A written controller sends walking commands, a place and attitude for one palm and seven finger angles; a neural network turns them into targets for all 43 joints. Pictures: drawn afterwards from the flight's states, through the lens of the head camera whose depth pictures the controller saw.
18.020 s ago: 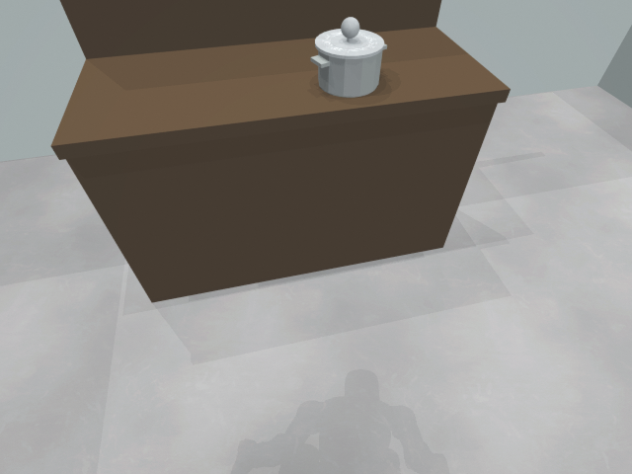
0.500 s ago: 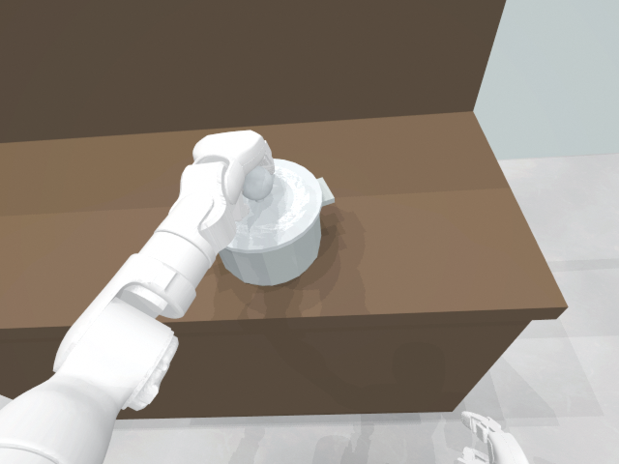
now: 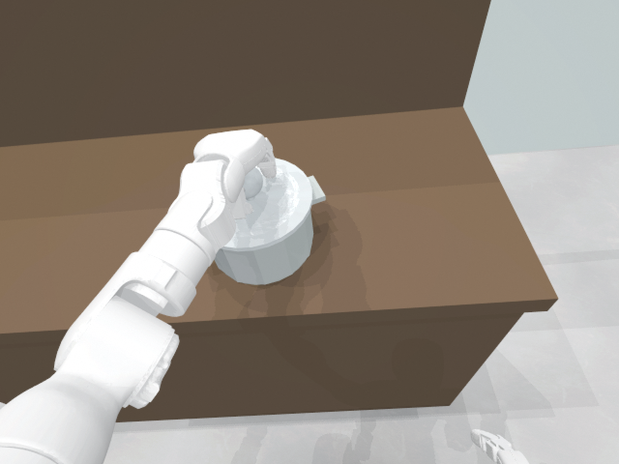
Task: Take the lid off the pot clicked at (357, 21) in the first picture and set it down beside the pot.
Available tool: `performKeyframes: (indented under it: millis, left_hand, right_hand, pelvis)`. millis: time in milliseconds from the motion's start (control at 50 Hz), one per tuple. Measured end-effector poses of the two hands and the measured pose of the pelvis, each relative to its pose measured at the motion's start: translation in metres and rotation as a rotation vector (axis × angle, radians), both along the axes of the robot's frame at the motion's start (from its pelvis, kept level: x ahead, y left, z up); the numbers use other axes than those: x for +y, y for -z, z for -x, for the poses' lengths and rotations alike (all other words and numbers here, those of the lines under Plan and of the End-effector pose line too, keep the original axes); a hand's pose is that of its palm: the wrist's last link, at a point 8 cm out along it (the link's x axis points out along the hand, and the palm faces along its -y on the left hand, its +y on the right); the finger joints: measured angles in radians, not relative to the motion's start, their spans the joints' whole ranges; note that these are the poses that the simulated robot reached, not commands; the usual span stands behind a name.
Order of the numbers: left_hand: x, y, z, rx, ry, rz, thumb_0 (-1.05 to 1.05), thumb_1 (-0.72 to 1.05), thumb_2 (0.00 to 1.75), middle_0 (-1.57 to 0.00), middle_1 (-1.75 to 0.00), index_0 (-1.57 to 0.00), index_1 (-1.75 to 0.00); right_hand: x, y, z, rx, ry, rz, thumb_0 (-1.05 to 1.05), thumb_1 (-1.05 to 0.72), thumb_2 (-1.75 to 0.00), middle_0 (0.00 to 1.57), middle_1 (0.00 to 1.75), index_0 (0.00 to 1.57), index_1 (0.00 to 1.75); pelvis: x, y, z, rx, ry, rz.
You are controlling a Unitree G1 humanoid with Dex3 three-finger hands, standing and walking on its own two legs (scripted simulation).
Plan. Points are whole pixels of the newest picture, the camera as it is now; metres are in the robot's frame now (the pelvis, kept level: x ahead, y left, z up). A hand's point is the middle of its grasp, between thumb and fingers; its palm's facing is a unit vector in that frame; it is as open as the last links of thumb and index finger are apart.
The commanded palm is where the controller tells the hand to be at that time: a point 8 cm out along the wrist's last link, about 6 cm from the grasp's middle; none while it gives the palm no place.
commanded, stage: close the fingers and squeeze the knob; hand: left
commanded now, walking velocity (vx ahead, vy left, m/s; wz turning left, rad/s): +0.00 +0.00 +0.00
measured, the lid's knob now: (245, 181) +0.47 +0.09 +0.11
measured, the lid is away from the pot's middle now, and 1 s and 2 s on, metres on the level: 0.00 0.00 0.00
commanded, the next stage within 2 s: lift the lid straight up in 1.40 s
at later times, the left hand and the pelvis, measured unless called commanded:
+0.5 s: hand (243, 189) +0.45 +0.08 +0.12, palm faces -0.30 -0.05 -0.95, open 7.4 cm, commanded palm +0.43 +0.10 +0.19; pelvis +0.00 +0.00 +0.00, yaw +0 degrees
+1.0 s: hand (240, 191) +0.44 +0.09 +0.12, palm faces -0.29 -0.05 -0.96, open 6.8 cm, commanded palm +0.43 +0.10 +0.19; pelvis +0.00 +0.00 +0.00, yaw +0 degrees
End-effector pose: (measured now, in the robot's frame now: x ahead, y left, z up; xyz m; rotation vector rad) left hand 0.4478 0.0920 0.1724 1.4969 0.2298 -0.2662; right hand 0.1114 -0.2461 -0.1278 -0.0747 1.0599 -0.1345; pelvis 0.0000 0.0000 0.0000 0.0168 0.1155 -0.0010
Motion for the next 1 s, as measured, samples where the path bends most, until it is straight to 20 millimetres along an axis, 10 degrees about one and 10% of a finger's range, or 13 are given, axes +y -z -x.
performKeyframes:
  millis: [420,1000]
  left_hand:
    - [-0.001,-0.004,0.001,-0.010,0.010,-0.013,0.00,0.15,1.03,-0.72,-0.85,-0.72,-0.86]
    - [0.001,-0.003,0.007,-0.025,0.012,0.004,0.00,0.36,0.53,-0.76,-0.92,-0.76,-0.91]
  right_hand:
    - [0.003,-0.004,-0.015,-0.035,-0.015,0.002,0.01,-0.91,-0.90,0.19,0.30,0.20,0.30]
    - [0.008,-0.005,-0.022,-0.053,-0.027,-0.011,0.01,-0.91,-0.90,0.19,0.30,0.20,0.30]
  pelvis:
    - [0.000,0.000,0.000,-0.003,-0.004,0.000]
    - [0.002,-0.001,-0.001,-0.010,-0.004,0.002]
